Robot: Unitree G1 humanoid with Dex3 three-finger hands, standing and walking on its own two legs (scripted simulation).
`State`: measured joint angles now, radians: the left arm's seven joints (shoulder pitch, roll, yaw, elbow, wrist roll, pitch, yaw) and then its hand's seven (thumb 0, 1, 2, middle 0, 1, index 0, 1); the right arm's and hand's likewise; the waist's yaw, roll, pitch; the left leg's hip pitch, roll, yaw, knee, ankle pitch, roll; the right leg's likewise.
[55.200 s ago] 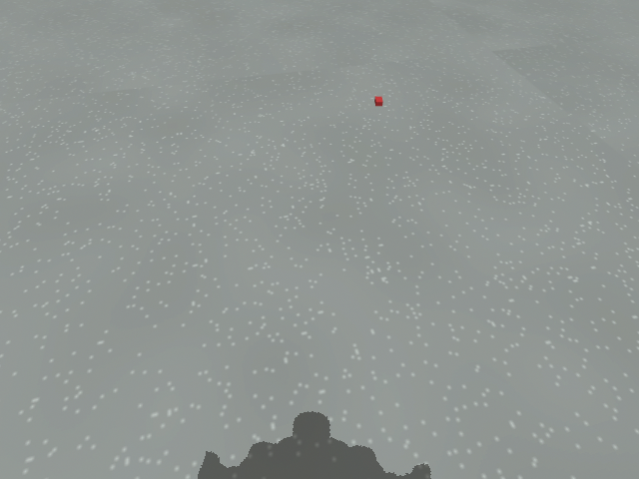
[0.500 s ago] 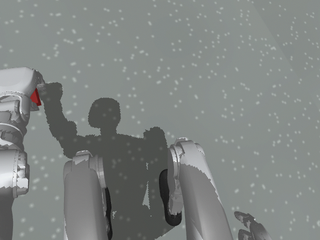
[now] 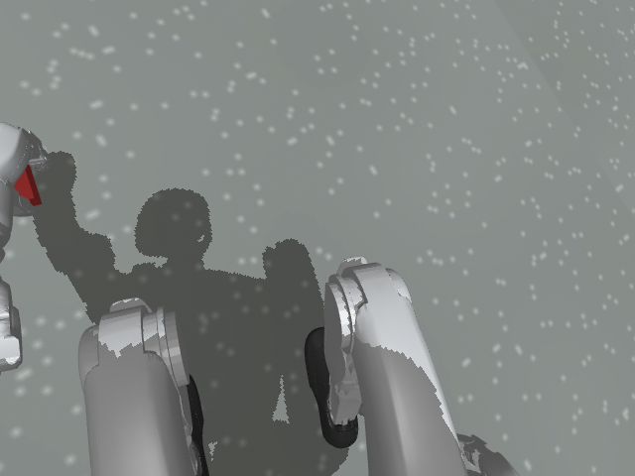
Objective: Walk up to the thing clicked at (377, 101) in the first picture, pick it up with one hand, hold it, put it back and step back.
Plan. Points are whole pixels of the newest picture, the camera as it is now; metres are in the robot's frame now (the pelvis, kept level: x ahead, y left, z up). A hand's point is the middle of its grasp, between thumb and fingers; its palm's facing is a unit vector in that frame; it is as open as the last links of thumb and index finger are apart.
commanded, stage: crouch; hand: left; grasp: from above
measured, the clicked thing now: (12, 181) +0.50 +0.31 -0.20
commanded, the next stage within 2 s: lower in 0.16 s
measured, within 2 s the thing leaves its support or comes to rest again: rests again in 1.48 s
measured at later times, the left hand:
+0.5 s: hand (17, 196) +0.48 +0.30 -0.20, palm faces -0.47 -0.09 -0.88, open 6.5 cm
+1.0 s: hand (39, 199) +0.49 +0.30 -0.25, palm faces -0.46 -0.11 -0.88, open 6.5 cm
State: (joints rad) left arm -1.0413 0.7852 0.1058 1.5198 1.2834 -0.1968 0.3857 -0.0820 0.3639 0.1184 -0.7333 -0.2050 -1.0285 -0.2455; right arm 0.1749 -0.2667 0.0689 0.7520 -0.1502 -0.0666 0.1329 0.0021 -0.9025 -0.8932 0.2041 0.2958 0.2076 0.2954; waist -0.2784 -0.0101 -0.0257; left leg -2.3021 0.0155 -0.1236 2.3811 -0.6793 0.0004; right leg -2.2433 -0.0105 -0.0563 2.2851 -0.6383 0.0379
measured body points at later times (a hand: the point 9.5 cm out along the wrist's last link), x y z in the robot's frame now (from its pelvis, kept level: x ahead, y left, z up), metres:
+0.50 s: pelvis +0.00 +0.00 -0.02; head +0.27 +0.08 +0.34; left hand +0.50 +0.30 -0.15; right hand +0.04 -0.28 -0.10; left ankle +0.08 +0.12 -0.30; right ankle +0.11 -0.13 -0.30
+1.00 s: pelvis +0.01 +0.01 -0.03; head +0.29 +0.09 +0.31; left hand +0.51 +0.30 -0.20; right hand +0.02 -0.26 -0.10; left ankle +0.08 +0.12 -0.30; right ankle +0.11 -0.13 -0.30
